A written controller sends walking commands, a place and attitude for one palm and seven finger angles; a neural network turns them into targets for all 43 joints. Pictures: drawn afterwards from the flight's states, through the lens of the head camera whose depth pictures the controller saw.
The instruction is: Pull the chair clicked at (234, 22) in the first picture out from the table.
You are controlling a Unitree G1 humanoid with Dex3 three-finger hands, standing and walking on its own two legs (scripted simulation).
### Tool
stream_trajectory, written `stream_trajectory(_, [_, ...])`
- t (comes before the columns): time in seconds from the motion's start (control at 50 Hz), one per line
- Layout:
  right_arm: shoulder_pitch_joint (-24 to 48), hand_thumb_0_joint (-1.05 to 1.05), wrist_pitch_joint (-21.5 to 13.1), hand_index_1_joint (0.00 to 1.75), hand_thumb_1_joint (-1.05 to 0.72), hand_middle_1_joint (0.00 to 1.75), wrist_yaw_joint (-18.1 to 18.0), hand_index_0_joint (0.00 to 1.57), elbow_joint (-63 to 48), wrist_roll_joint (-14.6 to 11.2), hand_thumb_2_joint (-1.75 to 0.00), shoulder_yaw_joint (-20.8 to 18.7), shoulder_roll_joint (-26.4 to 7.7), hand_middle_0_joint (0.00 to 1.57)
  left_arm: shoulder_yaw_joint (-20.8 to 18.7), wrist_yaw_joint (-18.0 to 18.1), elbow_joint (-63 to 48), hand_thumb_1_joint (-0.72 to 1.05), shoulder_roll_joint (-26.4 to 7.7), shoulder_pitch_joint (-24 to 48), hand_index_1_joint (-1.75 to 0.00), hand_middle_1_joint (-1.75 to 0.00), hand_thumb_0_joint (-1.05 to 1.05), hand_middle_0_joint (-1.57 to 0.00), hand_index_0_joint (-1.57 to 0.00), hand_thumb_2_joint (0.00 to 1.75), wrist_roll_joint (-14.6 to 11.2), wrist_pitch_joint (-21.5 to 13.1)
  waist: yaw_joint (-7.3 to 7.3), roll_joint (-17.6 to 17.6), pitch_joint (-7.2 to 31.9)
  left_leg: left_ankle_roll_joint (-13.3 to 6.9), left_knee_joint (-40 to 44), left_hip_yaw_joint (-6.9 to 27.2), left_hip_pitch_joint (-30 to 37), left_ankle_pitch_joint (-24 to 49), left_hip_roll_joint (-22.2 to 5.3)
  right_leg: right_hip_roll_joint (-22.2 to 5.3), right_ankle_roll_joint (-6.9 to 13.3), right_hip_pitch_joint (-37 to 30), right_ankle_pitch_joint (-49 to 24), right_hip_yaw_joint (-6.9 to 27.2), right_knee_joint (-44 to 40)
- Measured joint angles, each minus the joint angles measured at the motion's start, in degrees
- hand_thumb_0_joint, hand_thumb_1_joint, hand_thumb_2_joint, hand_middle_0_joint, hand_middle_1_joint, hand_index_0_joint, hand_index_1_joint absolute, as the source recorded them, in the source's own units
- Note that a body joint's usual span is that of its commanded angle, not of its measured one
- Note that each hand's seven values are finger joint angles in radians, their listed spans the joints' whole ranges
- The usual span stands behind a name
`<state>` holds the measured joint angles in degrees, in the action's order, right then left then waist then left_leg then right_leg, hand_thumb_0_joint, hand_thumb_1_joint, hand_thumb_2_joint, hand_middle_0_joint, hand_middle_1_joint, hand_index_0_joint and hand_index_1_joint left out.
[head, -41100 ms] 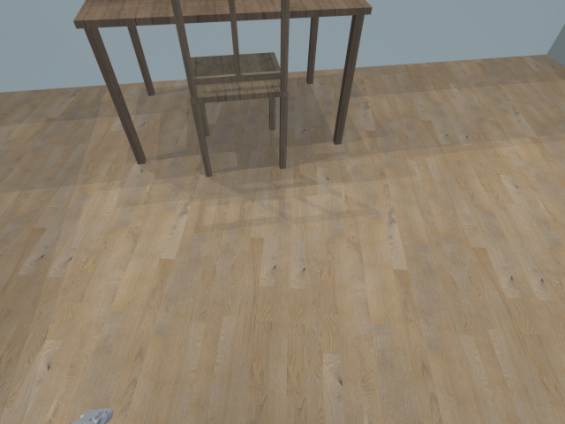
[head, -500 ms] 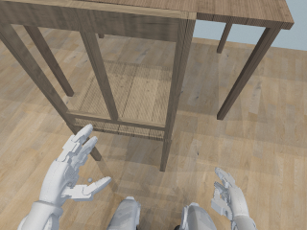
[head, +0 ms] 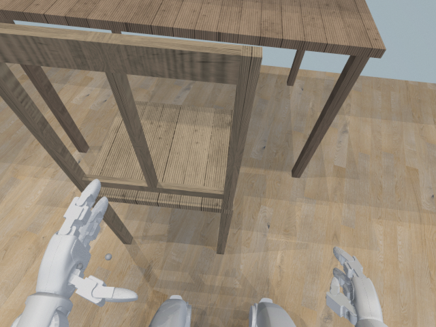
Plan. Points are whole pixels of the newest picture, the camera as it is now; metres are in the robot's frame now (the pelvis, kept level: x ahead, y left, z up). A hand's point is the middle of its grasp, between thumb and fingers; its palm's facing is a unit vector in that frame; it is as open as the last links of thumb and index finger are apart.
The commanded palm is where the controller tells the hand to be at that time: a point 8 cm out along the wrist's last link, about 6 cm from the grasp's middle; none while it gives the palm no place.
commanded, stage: raise the hand toward the chair's back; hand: left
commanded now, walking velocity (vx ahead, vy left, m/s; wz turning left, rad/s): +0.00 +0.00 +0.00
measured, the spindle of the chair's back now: (139, 141) +0.45 +0.19 +0.04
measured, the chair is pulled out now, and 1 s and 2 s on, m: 0.27 0.27 0.27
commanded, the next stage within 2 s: aim the fingers beside a spindle in 0.88 s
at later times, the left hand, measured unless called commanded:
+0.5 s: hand (92, 234) +0.25 +0.21 +0.06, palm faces -0.05 -1.00 -0.05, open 16.9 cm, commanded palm +0.23 +0.27 +0.06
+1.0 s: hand (92, 242) +0.24 +0.21 +0.06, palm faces -0.05 -1.00 -0.06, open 17.0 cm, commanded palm +0.22 +0.27 +0.06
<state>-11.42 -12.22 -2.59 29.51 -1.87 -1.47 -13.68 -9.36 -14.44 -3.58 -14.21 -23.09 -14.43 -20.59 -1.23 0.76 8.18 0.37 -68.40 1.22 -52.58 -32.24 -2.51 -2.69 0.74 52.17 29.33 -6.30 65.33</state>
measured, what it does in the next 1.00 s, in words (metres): stands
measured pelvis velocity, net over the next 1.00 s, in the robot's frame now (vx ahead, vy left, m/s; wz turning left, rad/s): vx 0.00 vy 0.01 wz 0.00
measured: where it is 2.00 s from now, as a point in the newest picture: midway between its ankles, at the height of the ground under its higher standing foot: outside the picture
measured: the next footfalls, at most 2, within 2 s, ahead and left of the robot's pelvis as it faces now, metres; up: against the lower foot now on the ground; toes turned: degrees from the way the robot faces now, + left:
none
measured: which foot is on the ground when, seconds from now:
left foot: down 0.00-1.00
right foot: down 0.00-1.00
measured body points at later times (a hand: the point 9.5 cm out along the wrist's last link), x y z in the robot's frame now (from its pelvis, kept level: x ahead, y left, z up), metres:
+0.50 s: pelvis +0.01 +0.01 +0.01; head +0.09 +0.02 +0.45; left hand +0.25 +0.27 +0.06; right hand +0.18 -0.24 -0.07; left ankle +0.01 +0.12 -0.65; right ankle +0.02 -0.12 -0.65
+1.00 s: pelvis +0.00 +0.01 +0.01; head +0.08 +0.02 +0.45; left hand +0.24 +0.26 +0.06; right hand +0.19 -0.23 -0.06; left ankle +0.01 +0.12 -0.65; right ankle +0.02 -0.12 -0.65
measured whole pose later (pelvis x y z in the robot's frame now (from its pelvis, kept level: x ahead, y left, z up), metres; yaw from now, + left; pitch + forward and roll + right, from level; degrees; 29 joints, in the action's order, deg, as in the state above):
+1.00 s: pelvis +0.00 +0.01 +0.01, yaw +0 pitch +16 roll -2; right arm -12.7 -11.9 -1.8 30.3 -1.7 0.8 -13.8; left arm -13.4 -19.4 2.5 -16.0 -17.3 -16.5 -19.4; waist -1.0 1.6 7.9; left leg -0.2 -65.6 1.1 -50.1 -31.2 -2.1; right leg -2.8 0.1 49.5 28.0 -6.1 62.0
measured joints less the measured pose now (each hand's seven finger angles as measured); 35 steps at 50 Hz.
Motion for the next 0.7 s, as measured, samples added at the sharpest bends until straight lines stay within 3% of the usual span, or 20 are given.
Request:
stream_trajectory(0.24, [0.17, 0.01, 0.40, 0.30, -0.90, 0.30, 0.44, 0.20, 0.16, 0.39, -0.90, 2.74, 1.30, 0.20, -2.18, -3.31, 3.00, -0.48, -0.98, 3.32, -0.08, -0.08, -0.01, -0.06, -0.06, 0.31, -1.10, 1.67, 0.90, 0.61, -0.02, -0.21, 1.28, 0.31, 1.35, -0.01, 0.15, -0.03, -0.34, -1.77, -0.14, -0.34, -1.78])
stream_trajectory(0.46, [-1.58, 0.01, 0.52, 0.30, -0.90, 0.30, 0.52, 0.20, 1.64, 0.26, -0.90, 1.85, -0.29, 0.20, -4.66, -5.06, 5.28, -0.50, -2.21, 6.26, -0.08, -0.08, -0.01, -0.06, -0.06, 0.30, -2.35, 2.32, 0.10, 0.65, -0.20, -0.47, 2.61, -0.01, 2.46, 0.28, 0.20, 0.01, -0.67, -2.87, -0.65, -0.06, -3.31])
stream_trajectory(0.7, [-2.36, 0.01, 0.52, 0.30, -0.90, 0.30, 0.94, 0.20, 0.98, 0.25, -0.90, 1.12, -0.85, 0.20, -4.24, -4.15, 5.83, -0.50, -1.88, 5.52, -0.08, -0.08, -0.01, -0.06, -0.06, 0.30, -1.97, 1.22, -0.45, 0.49, -0.27, -0.68, 3.54, -0.57, 3.20, 0.81, 0.29, -0.03, -0.87, -3.33, -1.26, 0.49, -4.06])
